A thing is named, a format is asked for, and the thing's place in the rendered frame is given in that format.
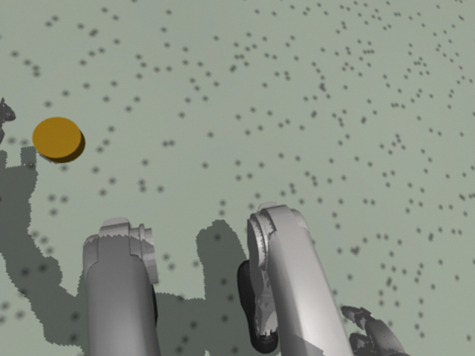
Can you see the left robot hand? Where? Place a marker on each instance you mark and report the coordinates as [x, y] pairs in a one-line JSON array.
[[6, 114]]

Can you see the right robot foot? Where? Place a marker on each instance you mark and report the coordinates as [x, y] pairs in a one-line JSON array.
[[262, 343]]

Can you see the tin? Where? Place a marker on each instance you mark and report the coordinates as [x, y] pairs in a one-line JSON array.
[[59, 139]]

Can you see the right robot hand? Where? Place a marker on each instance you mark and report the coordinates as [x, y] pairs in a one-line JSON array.
[[380, 340]]

